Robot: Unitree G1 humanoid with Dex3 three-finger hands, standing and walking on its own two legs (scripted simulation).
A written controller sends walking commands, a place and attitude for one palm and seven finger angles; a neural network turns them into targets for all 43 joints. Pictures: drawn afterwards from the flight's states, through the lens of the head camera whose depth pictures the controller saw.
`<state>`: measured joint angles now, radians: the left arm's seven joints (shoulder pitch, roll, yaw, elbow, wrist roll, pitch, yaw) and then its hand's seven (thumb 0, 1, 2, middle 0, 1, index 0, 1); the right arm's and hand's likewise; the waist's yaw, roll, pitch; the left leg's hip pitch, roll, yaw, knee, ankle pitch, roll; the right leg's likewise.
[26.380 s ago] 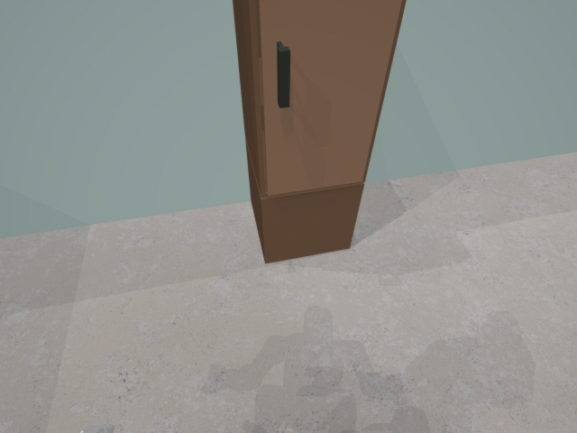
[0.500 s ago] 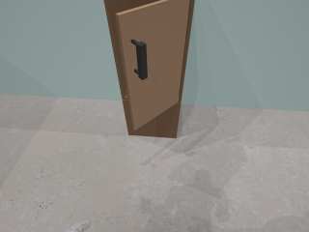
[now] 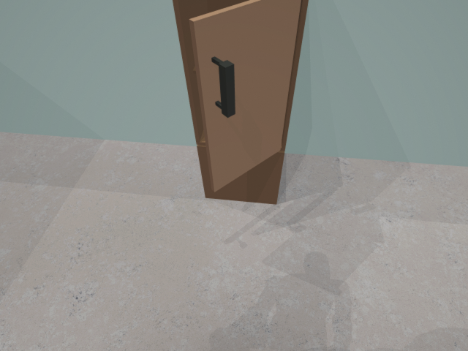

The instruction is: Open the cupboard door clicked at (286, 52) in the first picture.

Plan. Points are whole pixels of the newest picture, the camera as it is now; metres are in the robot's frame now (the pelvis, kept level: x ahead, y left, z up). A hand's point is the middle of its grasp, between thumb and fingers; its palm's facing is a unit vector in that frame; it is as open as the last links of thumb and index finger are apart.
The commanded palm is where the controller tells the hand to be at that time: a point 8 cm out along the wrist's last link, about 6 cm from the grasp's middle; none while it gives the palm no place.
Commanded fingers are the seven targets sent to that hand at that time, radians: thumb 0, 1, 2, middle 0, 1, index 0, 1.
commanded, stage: let the arm hang, fingers relaxed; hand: left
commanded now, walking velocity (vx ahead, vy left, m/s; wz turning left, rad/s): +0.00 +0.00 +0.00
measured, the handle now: (222, 87) +0.70 +0.07 +0.08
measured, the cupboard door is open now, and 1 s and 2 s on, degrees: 47 47 47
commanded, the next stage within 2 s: look to check the result in 0.36 s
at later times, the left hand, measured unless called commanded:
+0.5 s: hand out of the picture +0.06 +0.21 -0.16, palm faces +0.01 -0.96 -0.30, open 7.3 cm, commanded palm none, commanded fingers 0.00 0.90 0.90 -0.20 -0.30 -0.20 -0.30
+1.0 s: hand out of the picture +0.10 +0.22 -0.15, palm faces -0.01 -0.94 -0.34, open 7.4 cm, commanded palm none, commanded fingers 0.00 0.90 0.90 -0.20 -0.30 -0.20 -0.30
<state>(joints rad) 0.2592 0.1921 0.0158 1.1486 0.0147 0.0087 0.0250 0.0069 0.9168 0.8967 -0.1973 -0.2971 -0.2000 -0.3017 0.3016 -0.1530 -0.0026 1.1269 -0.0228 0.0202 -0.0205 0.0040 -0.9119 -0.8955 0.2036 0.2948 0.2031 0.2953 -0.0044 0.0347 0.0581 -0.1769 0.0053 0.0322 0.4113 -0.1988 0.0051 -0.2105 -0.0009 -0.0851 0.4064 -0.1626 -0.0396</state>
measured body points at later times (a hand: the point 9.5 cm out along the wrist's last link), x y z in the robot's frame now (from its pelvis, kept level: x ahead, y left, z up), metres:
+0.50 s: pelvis +0.01 -0.01 +0.00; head +0.02 -0.02 +0.45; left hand +0.06 +0.26 -0.14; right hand +0.03 -0.26 -0.16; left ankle +0.02 +0.12 -0.74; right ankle +0.04 -0.09 -0.74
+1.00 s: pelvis +0.03 -0.02 +0.01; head +0.05 -0.03 +0.45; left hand +0.11 +0.27 -0.12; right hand +0.09 -0.30 -0.15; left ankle +0.02 +0.12 -0.74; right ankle +0.04 -0.09 -0.74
